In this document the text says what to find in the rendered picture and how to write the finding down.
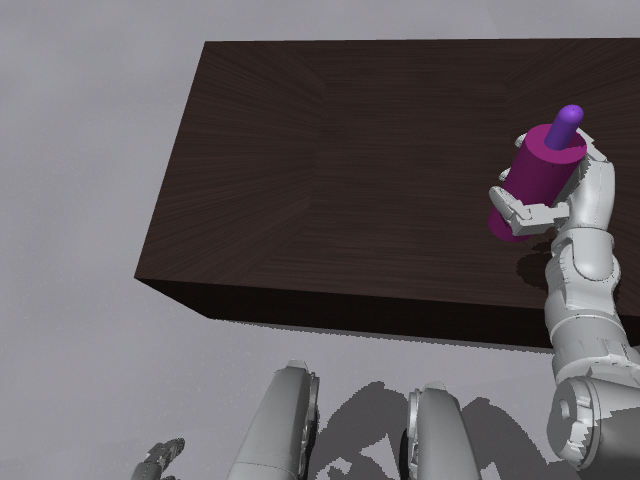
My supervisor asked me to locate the bottle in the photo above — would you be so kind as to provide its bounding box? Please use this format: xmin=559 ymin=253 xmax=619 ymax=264
xmin=488 ymin=105 xmax=587 ymax=242

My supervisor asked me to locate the right robot hand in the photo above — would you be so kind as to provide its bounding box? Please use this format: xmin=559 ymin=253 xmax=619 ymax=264
xmin=489 ymin=127 xmax=615 ymax=236

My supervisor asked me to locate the left robot hand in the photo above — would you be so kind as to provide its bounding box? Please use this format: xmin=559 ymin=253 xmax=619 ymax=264
xmin=127 ymin=438 xmax=185 ymax=480

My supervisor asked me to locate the right robot arm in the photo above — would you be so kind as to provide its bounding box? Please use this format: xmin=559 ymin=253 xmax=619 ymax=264
xmin=544 ymin=227 xmax=640 ymax=480

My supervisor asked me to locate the left robot foot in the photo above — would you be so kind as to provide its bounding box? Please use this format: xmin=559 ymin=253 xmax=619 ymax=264
xmin=298 ymin=410 xmax=317 ymax=480

